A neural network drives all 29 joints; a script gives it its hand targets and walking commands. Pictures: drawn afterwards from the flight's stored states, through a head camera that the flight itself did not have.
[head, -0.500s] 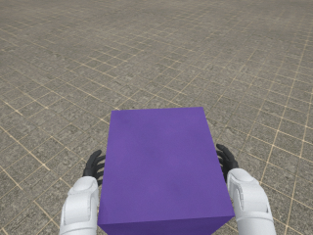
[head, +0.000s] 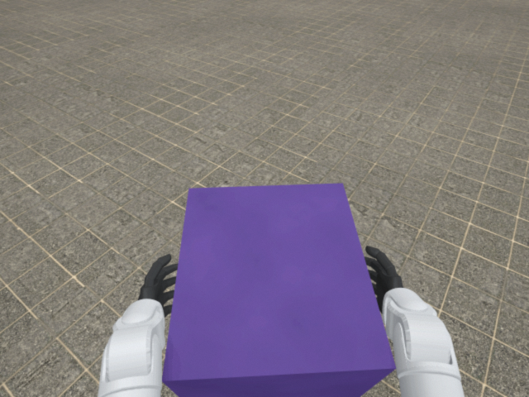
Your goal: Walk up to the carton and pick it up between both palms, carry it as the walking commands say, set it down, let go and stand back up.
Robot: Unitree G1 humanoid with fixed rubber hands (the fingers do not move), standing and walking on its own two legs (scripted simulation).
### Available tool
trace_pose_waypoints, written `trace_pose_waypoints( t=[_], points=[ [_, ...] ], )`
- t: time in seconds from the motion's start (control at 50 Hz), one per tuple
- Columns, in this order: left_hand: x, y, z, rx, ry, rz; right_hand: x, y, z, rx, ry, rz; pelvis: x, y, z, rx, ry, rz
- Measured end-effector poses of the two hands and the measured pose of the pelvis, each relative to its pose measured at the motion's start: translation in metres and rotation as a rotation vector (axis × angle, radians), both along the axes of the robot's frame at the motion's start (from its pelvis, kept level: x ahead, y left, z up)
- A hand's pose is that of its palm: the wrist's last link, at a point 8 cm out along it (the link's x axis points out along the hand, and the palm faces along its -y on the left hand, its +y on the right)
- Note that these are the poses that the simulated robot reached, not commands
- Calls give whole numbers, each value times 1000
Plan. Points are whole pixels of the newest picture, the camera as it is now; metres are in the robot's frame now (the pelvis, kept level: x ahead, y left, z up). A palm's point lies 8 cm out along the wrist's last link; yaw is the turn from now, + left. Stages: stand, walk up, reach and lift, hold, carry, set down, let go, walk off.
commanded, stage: hold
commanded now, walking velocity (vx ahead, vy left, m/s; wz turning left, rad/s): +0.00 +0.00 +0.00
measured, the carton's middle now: (270, 301) +0.31 +0.00 -0.03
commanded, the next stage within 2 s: carry in 0.34 s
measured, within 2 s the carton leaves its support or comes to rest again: neither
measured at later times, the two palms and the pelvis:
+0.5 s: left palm (149, 293) +0.28 +0.18 +0.05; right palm (384, 277) +0.29 -0.17 +0.05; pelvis +0.02 -0.01 -0.01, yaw +2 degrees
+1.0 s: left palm (177, 207) +0.45 +0.16 +0.06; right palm (366, 195) +0.46 -0.19 +0.07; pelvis +0.23 -0.02 -0.01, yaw +3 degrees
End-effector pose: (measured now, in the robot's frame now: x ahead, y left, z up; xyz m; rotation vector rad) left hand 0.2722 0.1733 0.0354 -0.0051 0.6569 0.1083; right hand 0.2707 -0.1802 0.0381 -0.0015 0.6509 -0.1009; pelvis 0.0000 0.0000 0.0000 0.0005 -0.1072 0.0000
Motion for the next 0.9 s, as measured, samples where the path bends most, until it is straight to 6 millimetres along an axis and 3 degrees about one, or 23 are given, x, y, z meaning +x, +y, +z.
trace_pose_waypoints(
  t=[0.36, 0.48, 0.62, 0.68, 0.8, 0.9],
  points=[
    [0, 2, -1, -9, 1, 5, 0, 2, -1, 15, 2, -14, 3, -2, -3, 2, 38, 2],
    [10, 3, 11, -42, -60, 41, 16, 4, 12, 29, -57, -13, 19, -6, -14, -13, 112, 22],
    [37, 20, 27, -49, -87, 89, 56, 23, 34, 46, -87, -7, 59, 7, -18, 2, 164, 26],
    [54, 23, 39, -50, -67, 78, 64, 26, 39, 81, -65, -58, 80, 10, -11, -8, 192, 1],
    [96, 5, 50, -109, -45, 75, 87, 9, 49, 112, -47, -151, 131, 4, -3, -36, 212, -3],
    [144, -17, 39, -111, -48, 79, 132, -13, 37, 110, -50, -156, 184, -11, -21, -34, 188, 15]
  ],
)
